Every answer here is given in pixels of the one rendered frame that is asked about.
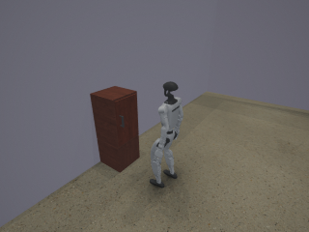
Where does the cupboard door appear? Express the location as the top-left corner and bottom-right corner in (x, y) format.
(114, 93), (139, 146)

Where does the robot right hand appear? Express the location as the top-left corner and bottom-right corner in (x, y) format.
(173, 129), (180, 140)

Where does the right robot forearm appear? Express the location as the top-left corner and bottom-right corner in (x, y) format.
(174, 116), (183, 131)

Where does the right robot upper arm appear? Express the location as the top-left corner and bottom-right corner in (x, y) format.
(175, 97), (183, 119)

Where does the left robot upper arm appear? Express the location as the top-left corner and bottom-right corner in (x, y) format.
(158, 104), (170, 132)

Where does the right robot shin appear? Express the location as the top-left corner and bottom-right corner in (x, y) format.
(164, 150), (175, 175)

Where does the robot left hand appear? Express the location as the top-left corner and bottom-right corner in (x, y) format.
(154, 149), (163, 164)

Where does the humanoid robot torso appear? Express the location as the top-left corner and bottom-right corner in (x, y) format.
(160, 97), (180, 144)

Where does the handle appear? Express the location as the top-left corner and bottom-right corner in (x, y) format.
(120, 115), (125, 128)

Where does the left robot forearm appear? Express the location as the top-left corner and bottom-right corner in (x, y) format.
(157, 127), (168, 151)

